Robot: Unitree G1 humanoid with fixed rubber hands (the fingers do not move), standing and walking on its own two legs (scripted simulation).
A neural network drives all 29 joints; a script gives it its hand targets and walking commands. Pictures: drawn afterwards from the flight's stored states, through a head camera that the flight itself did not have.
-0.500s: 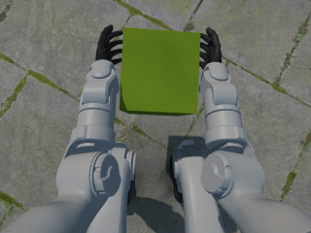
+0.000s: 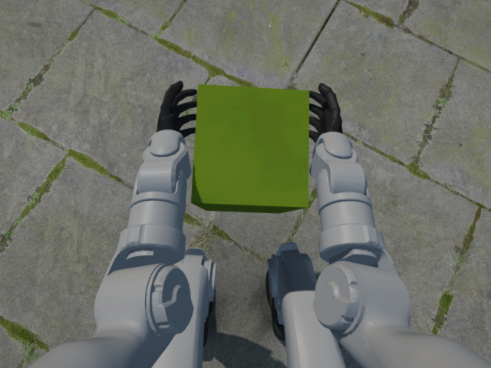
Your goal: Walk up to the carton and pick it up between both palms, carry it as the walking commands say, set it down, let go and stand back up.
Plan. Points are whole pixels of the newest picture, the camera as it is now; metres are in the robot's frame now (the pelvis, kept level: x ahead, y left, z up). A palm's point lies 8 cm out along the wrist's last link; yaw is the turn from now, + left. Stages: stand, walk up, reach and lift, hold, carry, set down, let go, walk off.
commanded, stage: reach and lift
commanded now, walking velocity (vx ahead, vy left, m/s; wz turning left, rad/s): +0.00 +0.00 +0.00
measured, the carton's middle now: (247, 162) +0.44 -0.02 -0.12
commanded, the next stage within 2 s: none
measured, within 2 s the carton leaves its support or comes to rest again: neither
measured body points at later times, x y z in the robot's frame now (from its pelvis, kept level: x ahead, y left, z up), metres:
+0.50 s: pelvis +0.02 +0.00 +0.07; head +0.21 +0.00 +0.47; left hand +0.46 +0.11 +0.01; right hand +0.46 -0.14 +0.02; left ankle +0.09 +0.12 -0.51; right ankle +0.11 -0.13 -0.51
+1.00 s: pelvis +0.04 +0.00 +0.13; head +0.20 -0.01 +0.55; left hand +0.44 +0.11 +0.08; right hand +0.44 -0.14 +0.08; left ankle +0.09 +0.12 -0.51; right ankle +0.11 -0.13 -0.51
